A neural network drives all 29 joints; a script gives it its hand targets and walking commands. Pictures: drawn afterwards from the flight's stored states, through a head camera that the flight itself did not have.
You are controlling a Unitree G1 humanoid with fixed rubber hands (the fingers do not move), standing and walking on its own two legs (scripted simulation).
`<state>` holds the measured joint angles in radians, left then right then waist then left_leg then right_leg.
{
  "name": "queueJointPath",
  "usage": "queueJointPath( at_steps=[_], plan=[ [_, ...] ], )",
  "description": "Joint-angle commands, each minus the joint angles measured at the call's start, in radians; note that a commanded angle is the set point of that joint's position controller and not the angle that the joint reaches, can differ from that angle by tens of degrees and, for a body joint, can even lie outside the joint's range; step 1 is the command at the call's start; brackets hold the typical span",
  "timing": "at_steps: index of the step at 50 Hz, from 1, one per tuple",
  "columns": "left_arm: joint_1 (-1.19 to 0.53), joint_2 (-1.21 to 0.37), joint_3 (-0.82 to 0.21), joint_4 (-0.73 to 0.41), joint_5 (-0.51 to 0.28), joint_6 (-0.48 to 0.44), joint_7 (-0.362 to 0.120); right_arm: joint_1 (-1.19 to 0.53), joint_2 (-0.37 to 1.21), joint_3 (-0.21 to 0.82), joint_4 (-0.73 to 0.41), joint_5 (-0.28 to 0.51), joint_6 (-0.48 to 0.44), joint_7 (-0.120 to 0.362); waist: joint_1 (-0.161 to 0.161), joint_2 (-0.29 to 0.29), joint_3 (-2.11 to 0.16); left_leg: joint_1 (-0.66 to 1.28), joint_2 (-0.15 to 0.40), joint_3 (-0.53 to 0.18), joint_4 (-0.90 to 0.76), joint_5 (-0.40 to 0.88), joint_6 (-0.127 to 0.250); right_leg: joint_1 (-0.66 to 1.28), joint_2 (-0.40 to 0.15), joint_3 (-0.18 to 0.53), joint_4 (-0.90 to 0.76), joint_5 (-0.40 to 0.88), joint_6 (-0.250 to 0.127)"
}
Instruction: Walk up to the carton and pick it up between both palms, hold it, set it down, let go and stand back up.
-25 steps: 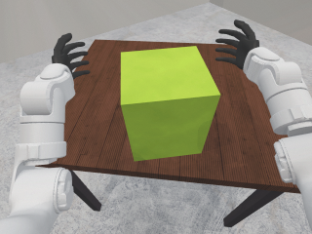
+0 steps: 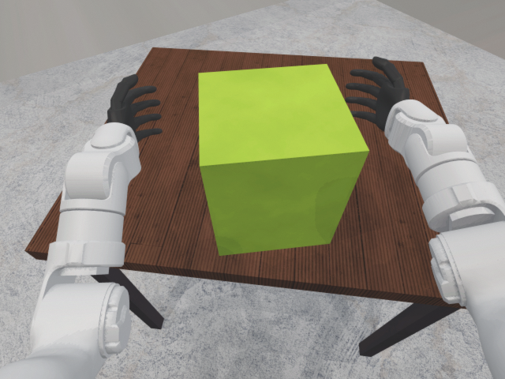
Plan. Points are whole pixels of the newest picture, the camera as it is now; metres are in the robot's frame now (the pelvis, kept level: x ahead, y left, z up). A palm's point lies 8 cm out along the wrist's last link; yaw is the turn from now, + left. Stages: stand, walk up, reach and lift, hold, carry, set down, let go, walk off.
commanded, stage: reach and lift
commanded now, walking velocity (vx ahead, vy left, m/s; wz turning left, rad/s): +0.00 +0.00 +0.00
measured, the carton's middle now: (269, 165) +0.45 +0.03 +0.07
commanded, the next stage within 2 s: none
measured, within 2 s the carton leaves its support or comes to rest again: neither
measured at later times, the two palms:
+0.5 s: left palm (145, 167) +0.40 +0.23 +0.10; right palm (360, 144) +0.48 -0.12 +0.11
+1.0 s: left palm (171, 160) +0.40 +0.19 +0.12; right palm (358, 141) +0.47 -0.11 +0.12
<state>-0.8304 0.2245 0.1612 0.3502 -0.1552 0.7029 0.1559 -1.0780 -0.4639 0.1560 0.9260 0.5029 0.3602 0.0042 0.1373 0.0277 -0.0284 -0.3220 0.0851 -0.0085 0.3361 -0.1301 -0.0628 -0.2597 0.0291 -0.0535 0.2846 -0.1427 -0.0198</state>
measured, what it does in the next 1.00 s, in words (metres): stands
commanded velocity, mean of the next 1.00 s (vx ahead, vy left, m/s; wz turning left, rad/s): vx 0.00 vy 0.00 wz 0.00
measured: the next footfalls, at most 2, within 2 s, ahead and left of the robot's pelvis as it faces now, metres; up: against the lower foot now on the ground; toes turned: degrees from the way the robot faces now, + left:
none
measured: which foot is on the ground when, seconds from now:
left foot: down 0.00-1.00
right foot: down 0.00-1.00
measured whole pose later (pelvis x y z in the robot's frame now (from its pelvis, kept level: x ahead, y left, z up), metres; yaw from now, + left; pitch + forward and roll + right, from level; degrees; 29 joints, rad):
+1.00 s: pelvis +0.00 +0.00 +0.00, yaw -2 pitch +9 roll -1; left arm -0.79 -0.02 0.24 0.57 0.02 0.34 0.20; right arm -1.00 -0.26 0.06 1.02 0.29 0.11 -0.09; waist 0.17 0.01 -0.04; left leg -0.36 0.10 0.03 0.35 -0.14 -0.06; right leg -0.33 0.04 -0.02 0.32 -0.15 -0.02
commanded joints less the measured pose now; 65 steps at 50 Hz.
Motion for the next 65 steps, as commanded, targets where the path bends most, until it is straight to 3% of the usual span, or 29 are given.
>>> queueJointPath(
  at_steps=[1,5,9,12,14,16,21,22,26,28,34,35,38,41,45,49,50,52,54,55,58,59,62,65],
  plan=[
    [-0.482,0.150,0.021,-0.229,-0.002,-0.094,0.018,-0.542,-0.158,-0.113,-0.252,-0.038,-0.097,-0.007,-0.001,-0.034,-0.702,0.237,-0.087,0.050,0.069,0.410,-0.004,0.230,0.044,0.010,0.063,0.383,0.058],
    [-0.490,0.147,0.030,-0.231,-0.003,-0.116,0.038,-0.547,-0.141,-0.116,-0.277,-0.064,-0.111,-0.019,0.014,-0.042,-0.755,0.229,-0.083,0.053,0.078,0.374,0.001,0.214,0.045,0.011,0.066,0.333,0.056],
    [-0.437,0.118,0.033,-0.105,0.001,-0.159,0.029,-0.510,-0.110,-0.097,-0.202,-0.080,-0.119,-0.024,0.028,-0.080,-0.709,0.181,-0.082,0.056,0.070,0.324,0.014,0.211,0.040,0.020,0.070,0.298,0.057],
    [-0.405,0.072,0.025,0.006,0.038,-0.203,0.024,-0.457,-0.073,-0.109,-0.074,-0.118,-0.138,-0.024,0.026,-0.070,-0.634,0.170,-0.077,0.055,0.051,0.270,0.011,0.155,0.040,0.016,0.056,0.208,0.050],
    [-0.384,0.051,0.030,0.071,0.048,-0.251,0.018,-0.434,-0.033,-0.101,-0.029,-0.142,-0.164,-0.024,0.029,-0.102,-0.604,0.156,-0.076,0.061,0.049,0.266,0.021,0.156,0.038,0.025,0.049,0.203,0.053],
    [-0.394,0.032,0.018,0.120,0.062,-0.305,0.010,-0.424,-0.016,-0.120,0.021,-0.169,-0.197,-0.025,0.024,-0.077,-0.575,0.147,-0.078,0.064,0.046,0.253,0.014,0.149,0.034,0.025,0.046,0.184,0.053],
    [-0.419,0.011,0.015,0.067,0.077,-0.417,0.017,-0.434,0.001,-0.135,-0.041,-0.197,-0.299,-0.029,0.032,-0.063,-0.681,0.191,-0.085,0.074,0.093,0.416,-0.011,0.171,0.044,0.014,0.063,0.311,0.055],
    [-0.447,0.003,0.008,0.012,0.079,-0.431,0.023,-0.444,0.000,-0.146,-0.074,-0.197,-0.315,-0.030,0.029,-0.035,-0.723,0.199,-0.085,0.076,0.102,0.439,-0.022,0.170,0.044,0.012,0.072,0.330,0.056],
    [-0.457,-0.020,-0.006,-0.085,0.083,-0.426,0.048,-0.451,-0.003,-0.145,-0.126,-0.185,-0.334,-0.026,0.024,-0.002,-0.822,0.263,-0.080,0.068,0.143,0.535,-0.044,0.153,0.055,-0.002,0.086,0.397,0.047],
    [-0.402,-0.036,0.007,-0.066,0.102,-0.394,0.041,-0.426,-0.004,-0.116,-0.094,-0.167,-0.318,-0.030,0.031,-0.010,-0.795,0.266,-0.079,0.066,0.145,0.561,-0.037,0.172,0.054,0.003,0.088,0.455,0.052],
    [-0.320,-0.060,0.050,-0.048,0.121,-0.360,0.018,-0.410,0.057,-0.061,-0.118,-0.143,-0.297,-0.048,0.048,-0.112,-0.721,0.170,-0.089,0.072,0.097,0.478,0.008,0.265,0.043,0.022,0.104,0.519,0.078],
    [-0.298,-0.060,0.060,0.008,0.135,-0.352,0.012,-0.405,0.060,-0.061,-0.098,-0.155,-0.290,-0.056,0.043,-0.138,-0.667,0.163,-0.089,0.074,0.086,0.445,0.015,0.271,0.042,0.028,0.098,0.506,0.084],
    [-0.304,-0.099,0.076,0.020,0.162,-0.361,0.002,-0.398,0.116,-0.072,-0.092,-0.181,-0.287,-0.067,0.052,-0.139,-0.607,0.143,-0.087,0.084,0.051,0.385,0.025,0.271,0.035,0.029,0.090,0.456,0.084],
    [-0.369,-0.113,0.063,0.002,0.171,-0.376,0.011,-0.433,0.128,-0.109,-0.118,-0.211,-0.297,-0.070,0.053,-0.094,-0.615,0.184,-0.086,0.089,0.058,0.382,0.008,0.219,0.039,0.022,0.073,0.372,0.068],
    [-0.393,-0.157,0.047,0.028,0.166,-0.404,0.030,-0.429,0.182,-0.100,-0.098,-0.216,-0.296,-0.066,0.059,-0.100,-0.606,0.210,-0.080,0.087,0.063,0.351,0.012,0.184,0.041,0.027,0.048,0.272,0.052],
    [-0.403,-0.148,0.061,0.039,0.181,-0.426,0.051,-0.426,0.190,-0.085,-0.059,-0.212,-0.293,-0.083,0.066,-0.092,-0.616,0.177,-0.080,0.095,0.064,0.340,0.022,0.209,0.033,0.044,0.060,0.289,0.056],
    [-0.410,-0.149,0.063,0.010,0.186,-0.431,0.061,-0.421,0.183,-0.098,-0.053,-0.209,-0.295,-0.089,0.062,-0.066,-0.627,0.183,-0.080,0.093,0.064,0.346,0.013,0.204,0.034,0.041,0.064,0.292,0.054],
    [-0.426,-0.167,0.066,-0.015,0.186,-0.442,0.073,-0.434,0.218,-0.079,-0.068,-0.202,-0.296,-0.096,0.072,-0.068,-0.657,0.178,-0.081,0.096,0.078,0.366,0.014,0.204,0.034,0.047,0.069,0.315,0.056],
    [-0.430,-0.172,0.052,0.018,0.191,-0.436,0.077,-0.431,0.202,-0.091,-0.039,-0.200,-0.294,-0.096,0.059,-0.031,-0.643,0.188,-0.081,0.090,0.077,0.339,0.004,0.180,0.032,0.045,0.057,0.266,0.046],
    [-0.418,-0.184,0.051,0.043,0.184,-0.433,0.074,-0.438,0.220,-0.070,-0.037,-0.194,-0.290,-0.096,0.068,-0.057,-0.613,0.182,-0.080,0.091,0.078,0.341,0.011,0.176,0.031,0.049,0.055,0.270,0.048],
    [-0.396,-0.212,0.038,0.059,0.191,-0.432,0.065,-0.434,0.218,-0.071,-0.050,-0.191,-0.297,-0.101,0.061,-0.034,-0.634,0.198,-0.080,0.087,0.083,0.360,0.004,0.163,0.035,0.044,0.054,0.272,0.043],
    [-0.403,-0.211,0.041,0.058,0.185,-0.437,0.062,-0.439,0.238,-0.063,-0.053,-0.194,-0.295,-0.103,0.067,-0.062,-0.626,0.200,-0.080,0.087,0.086,0.365,0.011,0.165,0.035,0.045,0.050,0.273,0.044],
    [-0.427,-0.239,0.027,0.047,0.177,-0.452,0.056,-0.451,0.260,-0.083,-0.069,-0.218,-0.304,-0.097,0.053,-0.073,-0.642,0.219,-0.076,0.084,0.095,0.404,0.000,0.148,0.038,0.037,0.050,0.295,0.041],
    [-0.414,-0.276,0.052,0.071,0.209,-0.454,0.038,-0.451,0.315,-0.087,-0.071,-0.247,-0.307,-0.082,0.066,-0.094,-0.620,0.217,-0.081,0.091,0.087,0.408,0.010,0.171,0.033,0.035,0.048,0.315,0.048]
  ],
)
